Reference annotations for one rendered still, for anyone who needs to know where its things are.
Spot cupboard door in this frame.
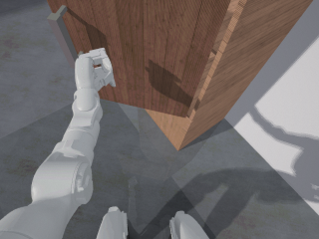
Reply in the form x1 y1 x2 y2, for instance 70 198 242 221
47 0 231 118

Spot left robot thigh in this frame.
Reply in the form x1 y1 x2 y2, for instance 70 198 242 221
96 210 129 239

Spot left robot upper arm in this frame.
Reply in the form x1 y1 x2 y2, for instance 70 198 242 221
0 160 94 239

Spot left robot forearm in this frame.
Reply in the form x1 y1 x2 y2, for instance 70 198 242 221
31 88 103 200

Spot handle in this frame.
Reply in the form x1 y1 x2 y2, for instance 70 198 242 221
47 5 84 69

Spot left robot hand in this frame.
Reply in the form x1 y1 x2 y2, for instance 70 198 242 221
75 48 116 92

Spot robot right shin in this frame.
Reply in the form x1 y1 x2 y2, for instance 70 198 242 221
174 210 185 217

